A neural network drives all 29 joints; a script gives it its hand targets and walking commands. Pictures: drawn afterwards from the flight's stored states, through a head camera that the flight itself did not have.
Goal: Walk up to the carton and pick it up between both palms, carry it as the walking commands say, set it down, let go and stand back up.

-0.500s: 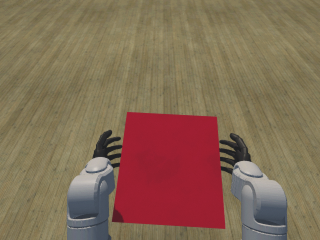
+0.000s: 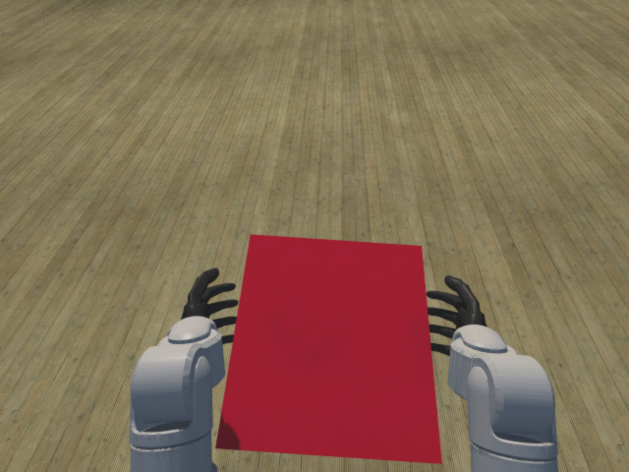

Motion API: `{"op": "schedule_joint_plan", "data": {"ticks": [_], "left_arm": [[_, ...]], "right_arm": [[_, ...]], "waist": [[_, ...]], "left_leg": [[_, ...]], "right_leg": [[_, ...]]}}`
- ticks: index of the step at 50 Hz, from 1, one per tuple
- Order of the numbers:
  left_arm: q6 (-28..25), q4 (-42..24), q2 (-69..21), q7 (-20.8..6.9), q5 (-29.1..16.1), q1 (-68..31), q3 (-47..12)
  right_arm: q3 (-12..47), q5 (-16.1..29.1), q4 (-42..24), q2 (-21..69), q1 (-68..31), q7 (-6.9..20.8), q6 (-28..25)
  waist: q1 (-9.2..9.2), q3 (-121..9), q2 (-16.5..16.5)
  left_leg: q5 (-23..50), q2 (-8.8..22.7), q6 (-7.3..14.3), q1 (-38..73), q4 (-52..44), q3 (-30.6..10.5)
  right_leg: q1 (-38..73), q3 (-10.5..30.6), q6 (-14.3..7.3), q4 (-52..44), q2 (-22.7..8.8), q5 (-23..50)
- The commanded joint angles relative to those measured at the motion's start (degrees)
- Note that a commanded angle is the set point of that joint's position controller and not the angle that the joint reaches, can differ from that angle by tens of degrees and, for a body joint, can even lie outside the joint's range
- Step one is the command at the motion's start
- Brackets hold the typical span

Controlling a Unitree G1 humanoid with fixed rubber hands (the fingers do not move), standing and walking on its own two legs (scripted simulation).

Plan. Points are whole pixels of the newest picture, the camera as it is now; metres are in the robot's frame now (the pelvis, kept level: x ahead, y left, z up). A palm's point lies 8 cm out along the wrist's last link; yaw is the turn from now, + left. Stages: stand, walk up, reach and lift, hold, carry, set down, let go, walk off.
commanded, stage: carry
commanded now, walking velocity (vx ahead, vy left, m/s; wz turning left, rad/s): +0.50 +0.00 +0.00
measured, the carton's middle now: (328, 349) +0.27 +0.01 +0.01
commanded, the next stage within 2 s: none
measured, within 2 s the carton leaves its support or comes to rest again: neither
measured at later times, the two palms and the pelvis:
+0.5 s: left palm (207, 202) +0.49 +0.20 +0.07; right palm (393, 207) +0.47 -0.10 +0.07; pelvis +0.23 +0.06 +0.00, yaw -3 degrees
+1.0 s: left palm (240, 107) +0.78 +0.19 +0.09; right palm (380, 104) +0.80 -0.11 +0.08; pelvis +0.54 +0.02 +0.01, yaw +2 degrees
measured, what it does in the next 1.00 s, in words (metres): walks ahead: left foot, then right foot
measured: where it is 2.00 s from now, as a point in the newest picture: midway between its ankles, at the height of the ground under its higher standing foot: (311, 232)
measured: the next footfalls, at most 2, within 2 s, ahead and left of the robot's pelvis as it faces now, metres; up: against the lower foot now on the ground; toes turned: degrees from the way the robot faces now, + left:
left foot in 0.36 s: +0.30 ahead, +0.16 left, +0.00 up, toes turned +11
right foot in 0.78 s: +0.55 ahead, -0.05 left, +0.00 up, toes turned -7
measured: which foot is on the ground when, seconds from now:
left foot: down 0.00-0.04, up 0.06-0.34, down 0.36-0.82, up 0.84-1.00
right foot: down 0.00-0.40, up 0.42-0.76, down 0.78-1.00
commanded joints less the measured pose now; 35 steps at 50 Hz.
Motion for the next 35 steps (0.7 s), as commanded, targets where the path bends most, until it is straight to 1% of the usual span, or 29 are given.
{"op": "schedule_joint_plan", "data": {"ticks": [1,2,3,4,5,6,7,8,9,11,12,14,15,16,17,18,19,20,21,22,23,24,25,26,28,29,31,34,35], "left_arm": [[-2.67,-6.66,-54.56,-14.05,-22.73,-26.29,-33.99],[-2.70,-5.89,-53.68,-13.92,-22.74,-23.72,-32.88],[-3.03,-8.03,-54.30,-13.82,-22.88,-26.00,-34.00],[-3.26,-7.07,-53.97,-13.80,-22.71,-24.68,-34.57],[-2.43,-2.34,-55.82,-13.61,-21.09,-20.72,-32.30],[-2.34,-3.65,-55.28,-13.56,-21.38,-21.45,-32.53],[-3.28,-6.17,-55.58,-13.64,-21.92,-23.50,-33.15],[-3.52,-9.01,-56.96,-13.98,-23.18,-26.75,-34.56],[-3.96,-9.22,-56.59,-13.76,-23.03,-25.90,-34.46],[-4.65,-12.13,-56.18,-14.31,-23.74,-28.87,-35.96],[-4.94,-15.39,-56.71,-14.67,-25.45,-29.90,-37.84],[-4.42,-13.20,-56.35,-14.44,-24.97,-27.31,-37.73],[-4.75,-12.33,-54.97,-14.34,-23.75,-25.59,-35.61],[-4.11,-9.88,-55.36,-14.08,-22.79,-22.38,-35.27],[-4.13,-10.37,-54.83,-14.25,-23.79,-23.78,-35.82],[-3.96,-11.03,-53.21,-14.26,-22.96,-22.24,-35.82],[-4.07,-12.00,-54.61,-14.43,-23.25,-25.32,-36.46],[-3.13,-11.50,-51.41,-14.04,-22.17,-25.89,-35.43],[-2.55,-13.12,-50.73,-14.14,-23.21,-25.81,-37.13],[-2.21,-10.89,-51.00,-15.12,-24.08,-25.47,-37.38],[-2.72,-10.14,-55.29,-15.32,-24.50,-26.47,-38.41],[-3.55,-10.82,-56.79,-15.52,-25.09,-26.08,-38.85],[-4.08,-9.49,-59.36,-15.98,-25.14,-26.99,-37.93],[-4.57,-8.15,-60.81,-16.26,-24.85,-25.91,-37.61],[-6.09,-9.41,-61.68,-15.85,-24.06,-28.39,-38.13],[-6.51,-10.05,-61.96,-15.70,-24.16,-28.01,-37.82],[-7.23,-12.28,-61.38,-15.00,-23.87,-26.23,-38.58],[-6.80,-10.72,-58.94,-14.33,-22.33,-22.86,-37.59],[-6.59,-9.96,-57.04,-13.59,-21.43,-22.27,-36.83]], "right_arm": [[33.31,21.77,-10.51,53.91,-30.27,13.54,-2.71],[32.53,21.97,-12.19,52.16,-31.64,13.36,-3.00],[33.72,22.53,-13.52,53.22,-32.48,13.90,-3.08],[32.94,22.37,-13.09,51.35,-30.74,14.30,-3.17],[34.04,23.89,-15.61,51.55,-35.47,14.35,-2.76],[34.58,23.77,-13.37,52.55,-33.86,14.30,-2.26],[34.25,23.47,-13.52,52.79,-33.56,14.63,-2.93],[35.21,23.86,-11.35,56.52,-32.73,15.13,-2.79],[34.35,23.62,-9.68,56.73,-29.06,15.25,-3.11],[34.44,23.18,-9.96,58.62,-30.10,15.41,-3.98],[33.22,22.41,-10.86,58.52,-27.78,15.26,-4.69],[32.85,22.35,-10.53,57.50,-27.22,15.23,-4.42],[34.59,23.77,-13.53,57.09,-30.94,15.35,-4.70],[34.24,23.19,-14.26,56.00,-29.88,14.97,-4.45],[33.62,22.01,-13.58,55.48,-27.80,14.38,-4.26],[33.91,22.68,-13.83,54.84,-27.86,14.87,-4.06],[34.32,23.11,-12.68,56.08,-27.54,15.20,-3.59],[32.45,22.01,-8.97,53.17,-26.10,14.90,-2.50],[30.27,21.48,-6.93,51.44,-22.14,14.79,-2.63],[29.94,20.94,-6.44,52.81,-20.17,14.70,-2.89],[31.65,21.22,-9.86,55.36,-24.00,15.09,-3.84],[32.13,22.34,-9.84,57.45,-24.41,15.79,-4.54],[32.68,22.57,-10.57,59.19,-27.40,16.09,-5.17],[33.42,23.44,-12.52,59.70,-30.09,16.37,-5.85],[33.80,24.35,-13.91,59.87,-31.71,16.98,-6.96],[34.43,24.56,-15.74,59.57,-32.01,16.97,-6.91],[34.31,24.65,-16.07,58.50,-29.08,17.31,-7.23],[35.29,24.54,-15.48,57.06,-26.63,17.00,-6.59],[35.33,24.25,-12.76,55.94,-24.68,16.49,-5.92]], "waist": [[0.25,-9.84,-2.07],[0.74,-14.27,-5.59],[1.50,-10.93,-12.70],[2.15,-8.56,-12.82],[2.35,-5.25,-10.44],[2.16,-1.97,-9.07],[1.83,-5.74,-7.50],[1.96,-5.14,-9.66],[1.80,-6.55,-8.78],[1.16,-7.27,-9.53],[0.90,-7.06,-8.02],[0.64,-6.58,-6.36],[1.02,-6.50,-9.43],[0.34,-6.29,-11.60],[0.28,-6.63,-12.88],[-0.35,-12.39,-8.56],[-1.76,-14.79,-4.34],[-2.68,-15.08,6.58],[-2.35,-15.06,19.05],[-1.81,-15.14,12.53],[-1.67,-12.60,7.17],[-1.40,-14.59,5.90],[-1.61,-15.54,-0.07],[-1.94,-14.05,3.33],[-1.60,-9.35,6.07],[-1.64,-9.63,2.95],[-1.45,-10.65,8.65],[-1.77,-11.07,7.04],[-2.08,-9.65,5.29]], "left_leg": [[-9.27,11.71,2.35,-1.14,-1.17,-9.21],[-5.84,8.63,-0.18,-6.03,6.39,-5.77],[-3.76,5.08,-2.26,-18.71,16.95,-1.67],[-11.74,2.46,-2.58,-28.37,19.08,-1.47],[-16.29,3.34,-1.97,-32.15,19.59,-3.65],[-16.24,4.49,-2.14,-33.72,20.44,-6.56],[-13.85,2.92,-2.34,-32.98,21.02,-5.95],[-9.28,3.41,-2.81,-34.80,23.46,-5.85],[-8.30,3.24,-2.42,-30.75,18.22,-5.87],[-0.81,1.82,-3.24,-24.46,14.67,-2.08],[0.39,0.95,-3.47,-22.72,13.13,-0.60],[4.38,1.39,-3.84,-15.63,10.09,0.67],[4.71,-0.37,-4.23,-13.46,7.63,2.86],[9.36,1.56,-3.47,-7.90,3.64,3.15],[8.08,-0.30,-3.34,-4.59,1.07,6.88],[8.37,-0.47,-1.92,5.15,0.90,6.30],[6.68,3.66,0.62,20.06,4.66,0.40],[-5.57,15.08,5.71,27.05,-1.14,-17.12],[-0.52,24.04,10.87,31.13,-10.89,-39.27],[5.63,25.25,12.26,26.48,-9.60,-38.78],[15.76,21.05,9.27,24.07,-6.34,-26.11],[22.16,20.87,7.27,24.71,-5.06,-21.82],[18.84,19.60,6.70,21.22,-7.72,-17.70],[19.90,18.50,6.13,21.62,-7.53,-14.18],[16.96,17.89,6.43,16.02,-12.26,-13.48],[13.97,16.25,6.06,14.06,-14.00,-11.91],[22.85,13.77,5.02,19.52,-11.17,-6.80],[34.09,12.21,3.80,21.32,-8.02,-2.42],[30.02,12.37,4.46,19.66,-8.48,-3.63]], "right_leg": [[12.04,3.37,-2.54,-9.91,-2.13,-1.06],[20.15,10.94,-3.90,-12.38,-6.40,-3.75],[28.31,20.40,-7.49,-14.24,-13.84,-1.08],[31.57,29.63,-11.46,-15.70,-19.75,4.80],[28.43,31.75,-13.77,-16.97,-21.80,1.45],[27.06,31.94,-14.34,-18.14,-22.81,6.52],[29.29,27.96,-13.27,-17.04,-20.45,12.21],[30.00,25.56,-12.12,-18.01,-20.76,11.62],[29.28,21.25,-12.35,-17.53,-18.96,11.53],[25.65,12.11,-9.31,-16.78,-15.17,13.60],[25.97,9.90,-8.50,-15.92,-13.64,18.65],[18.68,8.23,-7.59,-16.48,-13.33,12.57],[17.21,9.55,-7.92,-16.85,-12.98,10.83],[15.45,4.09,-5.27,-14.57,-11.54,10.96],[16.21,0.84,-4.25,-10.45,-9.95,18.41],[15.40,-2.27,-2.52,-2.30,-8.07,27.10],[3.12,-1.80,-0.99,7.40,-7.07,27.34],[-11.40,-1.62,0.77,20.58,-3.12,13.80],[-22.85,0.18,1.76,34.77,3.63,-9.08],[-21.72,7.49,0.76,39.85,-1.63,-8.85],[-23.25,7.76,0.27,40.07,-3.25,-5.64],[-22.14,8.02,-0.45,36.27,-3.66,-2.36],[-18.79,8.55,0.17,29.01,-4.54,-1.89],[-17.91,5.71,0.40,22.62,-2.81,-1.73],[-17.20,3.01,0.54,20.22,-2.14,2.85],[-14.85,2.72,0.69,16.69,-2.11,4.90],[-16.88,1.44,0.64,11.12,-2.13,9.23],[-11.98,-1.15,0.15,1.79,0.10,12.62],[-11.05,-2.77,-0.05,-0.58,1.43,11.70]]}}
